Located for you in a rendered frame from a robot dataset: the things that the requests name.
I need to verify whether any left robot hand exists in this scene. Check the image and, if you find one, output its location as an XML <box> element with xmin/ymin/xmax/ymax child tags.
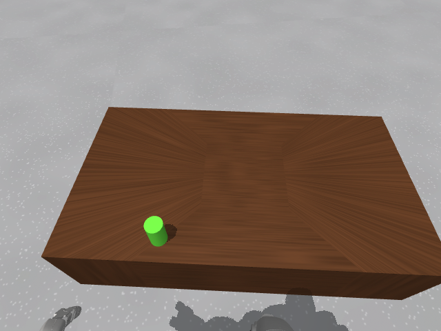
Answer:
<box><xmin>39</xmin><ymin>306</ymin><xmax>81</xmax><ymax>331</ymax></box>

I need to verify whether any can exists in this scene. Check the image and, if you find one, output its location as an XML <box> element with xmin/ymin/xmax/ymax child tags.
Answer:
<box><xmin>144</xmin><ymin>216</ymin><xmax>167</xmax><ymax>247</ymax></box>

